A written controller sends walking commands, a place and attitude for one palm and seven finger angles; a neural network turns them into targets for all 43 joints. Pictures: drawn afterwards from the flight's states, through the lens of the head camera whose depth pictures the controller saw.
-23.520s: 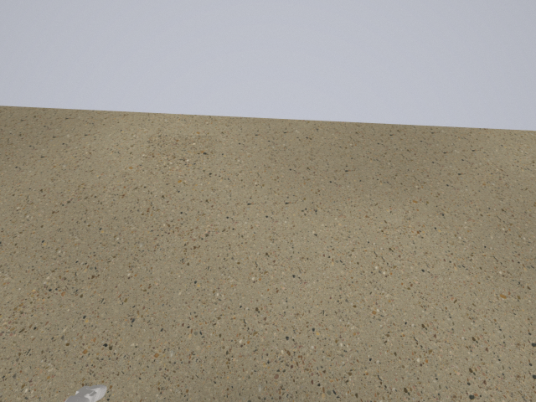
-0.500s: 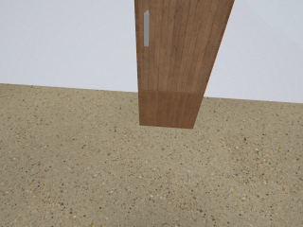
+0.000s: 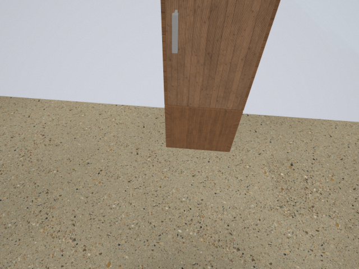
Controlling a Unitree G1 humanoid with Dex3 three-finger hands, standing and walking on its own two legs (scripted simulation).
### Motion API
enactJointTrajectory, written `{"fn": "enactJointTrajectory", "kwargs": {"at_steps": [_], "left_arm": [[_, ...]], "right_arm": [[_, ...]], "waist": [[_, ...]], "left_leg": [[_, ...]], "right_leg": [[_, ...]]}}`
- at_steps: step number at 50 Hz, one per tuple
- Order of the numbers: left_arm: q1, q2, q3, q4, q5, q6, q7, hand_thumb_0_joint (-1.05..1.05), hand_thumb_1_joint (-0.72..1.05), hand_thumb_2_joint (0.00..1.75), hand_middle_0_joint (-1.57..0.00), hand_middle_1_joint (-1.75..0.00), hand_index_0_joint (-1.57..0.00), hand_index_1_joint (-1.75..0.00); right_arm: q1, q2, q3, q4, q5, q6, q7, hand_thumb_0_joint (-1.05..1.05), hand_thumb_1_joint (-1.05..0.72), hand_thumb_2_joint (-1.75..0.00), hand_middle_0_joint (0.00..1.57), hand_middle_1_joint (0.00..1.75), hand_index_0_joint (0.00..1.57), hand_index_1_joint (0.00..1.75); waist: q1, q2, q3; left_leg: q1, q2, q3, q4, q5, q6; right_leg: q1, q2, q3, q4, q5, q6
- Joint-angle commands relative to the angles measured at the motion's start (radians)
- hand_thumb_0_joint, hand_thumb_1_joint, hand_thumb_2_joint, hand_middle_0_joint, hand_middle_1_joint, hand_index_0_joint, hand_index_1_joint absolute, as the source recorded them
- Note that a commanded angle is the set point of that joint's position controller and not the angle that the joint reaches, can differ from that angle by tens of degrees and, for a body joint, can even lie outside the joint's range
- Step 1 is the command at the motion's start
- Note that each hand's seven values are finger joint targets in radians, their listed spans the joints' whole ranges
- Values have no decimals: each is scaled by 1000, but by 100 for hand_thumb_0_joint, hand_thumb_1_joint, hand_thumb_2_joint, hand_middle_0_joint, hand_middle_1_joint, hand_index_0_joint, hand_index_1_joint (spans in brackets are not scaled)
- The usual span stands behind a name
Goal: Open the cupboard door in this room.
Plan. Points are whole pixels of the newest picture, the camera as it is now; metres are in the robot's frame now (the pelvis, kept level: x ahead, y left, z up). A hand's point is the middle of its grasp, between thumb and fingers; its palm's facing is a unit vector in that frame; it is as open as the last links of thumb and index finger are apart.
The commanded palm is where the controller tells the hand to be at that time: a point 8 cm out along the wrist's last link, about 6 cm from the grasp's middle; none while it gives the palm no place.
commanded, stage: take the last steps up to it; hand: left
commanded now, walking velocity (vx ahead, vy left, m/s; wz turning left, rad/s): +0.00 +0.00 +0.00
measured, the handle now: (175, 31) +0.96 +0.08 +0.08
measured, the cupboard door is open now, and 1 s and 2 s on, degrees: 0 0 0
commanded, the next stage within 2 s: come to a stop and stand still in 1.08 s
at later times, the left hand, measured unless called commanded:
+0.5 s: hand out of the picture +0.05 +0.11 -0.17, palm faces +0.07 -0.97 -0.22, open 7.4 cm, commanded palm none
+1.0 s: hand (150, 239) +0.23 +0.10 -0.19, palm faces +0.03 -0.99 -0.16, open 7.4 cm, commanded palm none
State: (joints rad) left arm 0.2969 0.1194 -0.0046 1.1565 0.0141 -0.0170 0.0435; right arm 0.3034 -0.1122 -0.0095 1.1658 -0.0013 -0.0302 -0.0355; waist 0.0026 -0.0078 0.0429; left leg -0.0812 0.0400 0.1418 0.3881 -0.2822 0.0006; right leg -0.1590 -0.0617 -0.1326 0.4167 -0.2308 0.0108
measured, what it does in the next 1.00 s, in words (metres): walks ahead: left foot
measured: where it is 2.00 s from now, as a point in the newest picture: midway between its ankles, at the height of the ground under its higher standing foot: (193, 251)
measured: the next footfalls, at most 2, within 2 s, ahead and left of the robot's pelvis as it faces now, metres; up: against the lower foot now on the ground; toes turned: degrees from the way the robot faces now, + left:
left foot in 0.88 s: +0.36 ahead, +0.02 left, +0.00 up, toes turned +7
right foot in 1.28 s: +0.48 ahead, -0.25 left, +0.00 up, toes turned -9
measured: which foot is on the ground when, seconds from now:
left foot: down 0.00-0.38, up 0.40-0.86, down 0.88-1.00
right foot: down 0.00-0.88, up 0.90-1.00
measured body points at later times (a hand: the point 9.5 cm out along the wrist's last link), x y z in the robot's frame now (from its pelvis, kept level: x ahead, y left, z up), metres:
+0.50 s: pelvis +0.07 -0.06 -0.01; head +0.10 -0.08 +0.44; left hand +0.05 +0.16 -0.16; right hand +0.02 -0.28 -0.18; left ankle -0.01 +0.08 -0.67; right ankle +0.04 -0.12 -0.74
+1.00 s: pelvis +0.28 -0.06 -0.02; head +0.32 -0.06 +0.43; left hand +0.23 +0.15 -0.18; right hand +0.37 -0.29 -0.17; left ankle +0.32 +0.01 -0.74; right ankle +0.15 -0.16 -0.64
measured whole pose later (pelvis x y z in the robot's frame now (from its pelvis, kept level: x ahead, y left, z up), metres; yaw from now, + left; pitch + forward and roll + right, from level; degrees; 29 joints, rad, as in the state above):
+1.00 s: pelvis +0.28 -0.06 -0.02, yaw -3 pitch -1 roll +1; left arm 0.34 0.13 0.03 1.15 0.02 -0.04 0.02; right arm 0.12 -0.13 -0.05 1.03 -0.01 -0.09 -0.02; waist 0.03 -0.02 0.11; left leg -0.33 0.01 0.19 0.60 -0.27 0.07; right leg -0.35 -0.04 -0.04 1.27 -0.42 -0.02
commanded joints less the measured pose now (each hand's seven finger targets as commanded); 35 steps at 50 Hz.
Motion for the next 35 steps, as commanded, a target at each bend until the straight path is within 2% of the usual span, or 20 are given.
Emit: {"fn": "enactJointTrajectory", "kwargs": {"at_steps": [1, 4, 7, 9, 10, 12, 14, 15, 16, 17, 18, 19, 20, 21, 22, 23, 24, 27, 30, 35], "left_arm": [[76, 93, 13, -17, -5, -8, 4, 0, 90, 90, -20, -30, -20, -30], [78, 74, 11, -6, -6, -8, 1, 0, 90, 90, -20, -30, -20, -30], [66, 73, 23, -15, 2, 6, -15, 0, 90, 90, -20, -30, -20, -30], [48, 62, 28, -34, 12, 10, -29, 0, 90, 90, -20, -30, -20, -30], [29, 57, 31, -50, 18, 13, -36, 0, 90, 90, -20, -30, -20, -30], [-17, 52, 40, -85, 21, 15, -47, 0, 90, 90, -20, -30, -20, -30], [-40, 50, 47, -110, 17, 6, -57, 0, 90, 90, -20, -30, -20, -30], [-22, 46, 50, -110, 16, 0, -61, 0, 90, 90, -20, -30, -20, -30], [18, 46, 52, -98, 15, -7, -64, 0, 90, 90, -20, -30, -20, -30], [96, 49, 55, -68, 14, -14, -62, 0, 90, 90, -20, -30, -20, -30], [205, 94, 64, -29, 14, -26, -54, 0, 90, 90, -20, -30, -20, -30], [311, 198, 84, 3, 13, -35, -38, 0, 90, 90, -20, -30, -20, -30], [379, 219, 88, 24, -3, -42, -25, 0, 90, 90, -20, -30, -20, -30], [342, 189, 77, 24, 1, -40, -22, 0, 90, 90, -20, -30, -20, -30], [275, 156, 70, 10, 1, -40, -20, 0, 90, 90, -20, -30, -20, -30], [219, 130, 62, -10, 3, -44, -18, 0, 90, 90, -20, -30, -20, -30], [201, 110, 56, -18, 3, -51, -17, 0, 90, 90, -20, -30, -20, -30], [210, 102, 43, -8, 7, -69, -18, 0, 90, 90, -20, -30, -20, -30], [228, 101, 38, 3, 8, -76, -16, 0, 90, 90, -20, -30, -20, -30], [250, 97, 35, 23, 7, -73, -9, 0, 90, 90, -20, -30, -20, -30]], "right_arm": [[78, -88, -12, -18, -3, -3, -4, 0, -90, -90, 20, 30, 20, 30], [95, -78, -11, -11, -7, -2, -4, 0, -90, -90, 20, 30, 20, 30], [101, -103, -26, -16, -13, 10, -1, 0, -90, -90, 20, 30, 20, 30], [105, -141, -46, -27, -16, 16, -1, 0, -90, -90, 20, 30, 20, 30], [116, -155, -54, -29, -18, 15, -3, 0, -90, -90, 20, 30, 20, 30], [147, -168, -64, -31, -25, 9, -3, 0, -90, -90, 20, 30, 20, 30], [142, -168, -68, -38, -29, 1, -1, 0, -90, -90, 20, 30, 20, 30], [117, -175, -69, -45, -30, -4, -1, 0, -90, -90, 20, 30, 20, 30], [95, -174, -67, -53, -29, -6, 0, 0, -90, -90, 20, 30, 20, 30], [69, -164, -64, -59, -27, -6, 2, 0, -90, -90, 20, 30, 20, 30], [53, -136, -59, -74, -20, -10, 6, 0, -90, -90, 20, 30, 20, 30], [23, -69, -40, -117, -9, -13, 16, 0, -90, -90, 20, 30, 20, 30], [-85, -105, -40, -153, -13, -6, 22, 0, -90, -90, 20, 30, 20, 30], [-125, -104, -52, -160, -11, -7, 26, 0, -90, -90, 20, 30, 20, 30], [-123, -95, -56, -149, -12, -9, 27, 0, -90, -90, 20, 30, 20, 30], [-108, -90, -60, -133, -17, -6, 32, 0, -90, -90, 20, 30, 20, 30], [-87, -75, -59, -119, -21, -5, 38, 0, -90, -90, 20, 30, 20, 30], [-67, -75, -59, -107, -25, 5, 44, 0, -90, -90, 20, 30, 20, 30], [-131, -76, -54, -131, -22, 9, 50, 0, -90, -90, 20, 30, 20, 30], [-284, -71, -36, -183, -15, 1, 57, 0, -90, -90, 20, 30, 20, 30]], "waist": [[0, 15, 52], [-6, 5, 39], [-18, 58, 88], [-23, 129, 135], [-34, 164, 162], [-51, 170, 199], [-46, 141, 175], [-29, 131, 144], [-8, 111, 102], [31, 70, 64], [78, -74, 13], [114, -352, 7], [158, -363, 28], [129, -236, 83], [91, -115, 113], [62, -34, 110], [44, 2, 81], [14, -62, 41], [12, -79, 45], [33, -104, 105]], "left_leg": [[-71, 100, -100, -84, 206, 17], [-56, 103, -98, -88, 122, 14], [-81, 141, -135, -144, -172, 31], [-91, 213, -216, -206, -343, 71], [-93, 255, -261, -227, -375, 97], [-77, 317, -320, -240, -338, 154], [-55, 331, -311, -218, -251, 170], [-63, 322, -271, -184, -184, 161], [-96, 288, -213, -125, -122, 134], [-162, 234, -144, -24, -109, 92], [-281, 149, -56, 168, -105, 51], [-521, 19, 64, 442, -232, 3], [-577, 27, -43, 637, -315, 11], [-620, 46, -93, 759, -253, 13], [-639, 75, -109, 810, -178, 12], [-616, 94, -112, 806, -111, 5], [-588, 100, -99, 791, -54, -1], [-579, 92, -76, 753, 14, -26], [-613, 86, -57, 690, 55, -35], [-589, 58, -1, 462, 92, -20]], "right_leg": [[-1, -80, 93, -65, 183, -16], [-4, -69, 88, -74, 109, -12], [-96, -31, 54, 2, -90, -16], [-196, 7, 5, 121, -151, -13], [-254, 16, -9, 202, -153, -13], [-360, -13, 15, 335, -205, -17], [-369, -35, 33, 327, -221, -18], [-315, -34, 27, 275, -204, -15], [-207, -19, 6, 192, -155, -12], [-56, 4, -17, 85, -70, -15], [125, -54, 87, -7, -84, -41], [271, -262, 407, -142, -131, -134], [216, -338, 581, -231, -56, -180], [168, -347, 554, -240, -34, -217], [140, -333, 492, -225, -48, -235], [99, -297, 405, -215, -29, -215], [99, -265, 333, -213, 41, -189], [132, -204, 211, -187, 320, -151], [162, -177, 146, -171, 490, -142], [192, -157, 104, -183, 649, -143]]}}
